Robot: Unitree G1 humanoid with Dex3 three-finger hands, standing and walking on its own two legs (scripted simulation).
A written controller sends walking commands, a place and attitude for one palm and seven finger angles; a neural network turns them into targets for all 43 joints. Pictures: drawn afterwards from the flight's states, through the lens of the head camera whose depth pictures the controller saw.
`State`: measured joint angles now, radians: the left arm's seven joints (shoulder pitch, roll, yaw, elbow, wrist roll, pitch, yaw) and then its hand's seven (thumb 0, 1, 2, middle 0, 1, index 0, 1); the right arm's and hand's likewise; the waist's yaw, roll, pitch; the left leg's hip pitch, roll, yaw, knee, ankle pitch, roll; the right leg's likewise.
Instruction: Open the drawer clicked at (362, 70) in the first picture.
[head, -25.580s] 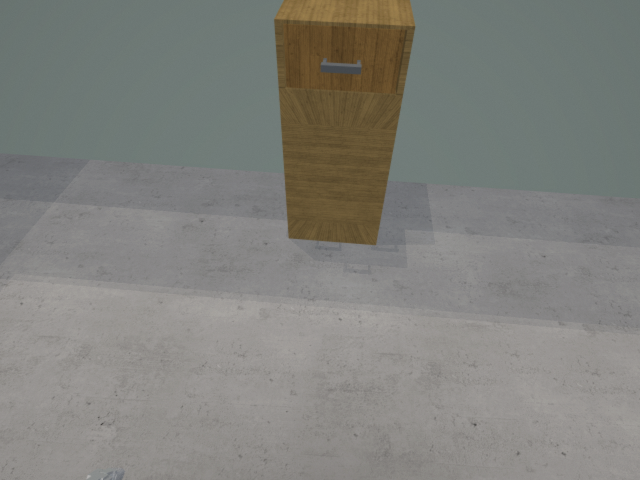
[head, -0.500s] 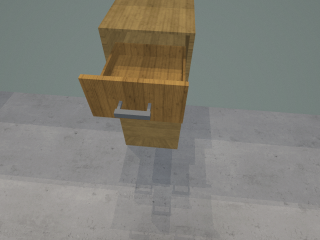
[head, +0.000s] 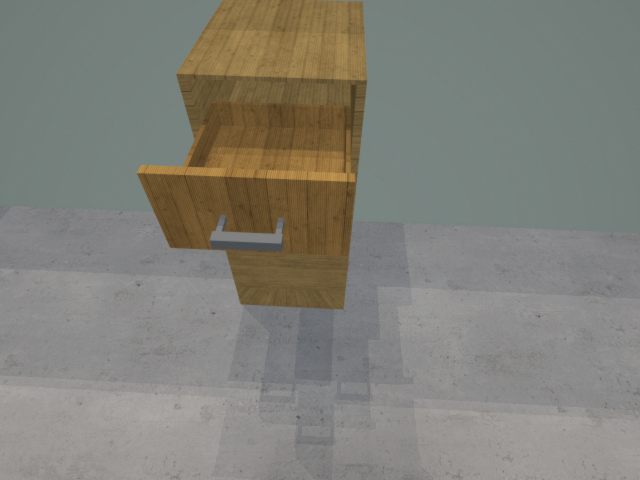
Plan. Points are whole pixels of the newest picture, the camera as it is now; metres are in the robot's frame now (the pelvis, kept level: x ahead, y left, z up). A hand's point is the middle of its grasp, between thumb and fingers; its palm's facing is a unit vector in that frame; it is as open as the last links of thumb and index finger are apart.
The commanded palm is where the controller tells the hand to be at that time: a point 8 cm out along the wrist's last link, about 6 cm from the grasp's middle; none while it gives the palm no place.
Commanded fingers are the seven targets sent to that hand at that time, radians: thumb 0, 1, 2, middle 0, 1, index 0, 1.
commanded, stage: look to check the result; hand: left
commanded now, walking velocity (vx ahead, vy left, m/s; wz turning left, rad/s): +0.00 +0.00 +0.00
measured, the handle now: (249, 231) +0.48 +0.14 +0.00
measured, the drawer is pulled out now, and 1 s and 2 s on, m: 0.30 0.30 0.30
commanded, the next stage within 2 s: stand and wait in 0.54 s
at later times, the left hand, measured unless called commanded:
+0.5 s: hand out of the picture +0.03 +0.19 -0.17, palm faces +0.00 -0.96 -0.27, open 7.4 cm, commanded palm none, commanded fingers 0.00 0.90 0.90 -0.20 -0.30 -0.20 -0.30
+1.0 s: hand out of the picture +0.10 +0.21 -0.16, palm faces -0.02 -0.95 -0.32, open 7.4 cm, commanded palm none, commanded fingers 0.00 0.90 0.90 -0.20 -0.30 -0.20 -0.30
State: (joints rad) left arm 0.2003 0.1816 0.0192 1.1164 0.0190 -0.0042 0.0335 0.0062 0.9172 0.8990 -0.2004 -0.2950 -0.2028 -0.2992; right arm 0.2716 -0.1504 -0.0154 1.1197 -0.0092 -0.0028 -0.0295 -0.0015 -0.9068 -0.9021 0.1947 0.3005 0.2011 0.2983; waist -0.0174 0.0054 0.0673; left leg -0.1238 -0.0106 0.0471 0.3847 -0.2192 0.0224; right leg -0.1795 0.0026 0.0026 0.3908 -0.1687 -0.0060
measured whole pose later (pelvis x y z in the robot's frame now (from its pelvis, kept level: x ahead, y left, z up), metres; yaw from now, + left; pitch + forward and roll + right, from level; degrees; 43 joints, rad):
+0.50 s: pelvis +0.01 -0.01 +0.00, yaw +0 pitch -2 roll +0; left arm 0.18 0.22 0.02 1.15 0.02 -0.01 0.03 0.01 0.91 0.90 -0.20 -0.30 -0.20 -0.30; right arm 0.19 -0.22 -0.02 1.13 -0.01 0.00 -0.02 0.00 -0.91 -0.90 0.20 0.30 0.20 0.30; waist -0.01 0.01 0.09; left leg -0.10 0.01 0.04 0.35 -0.21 0.00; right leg -0.16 0.02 0.00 0.35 -0.16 -0.03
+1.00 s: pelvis +0.02 -0.02 +0.00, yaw +0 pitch -2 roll +0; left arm 0.10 0.29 0.03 1.13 0.02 -0.02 0.02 0.01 0.91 0.90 -0.20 -0.30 -0.20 -0.30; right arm 0.13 -0.28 -0.02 1.12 -0.01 0.00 -0.02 0.00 -0.91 -0.90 0.20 0.30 0.20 0.30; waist -0.02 0.01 0.09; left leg -0.07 0.02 0.04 0.30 -0.20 -0.01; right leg -0.13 0.04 -0.01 0.31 -0.16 -0.03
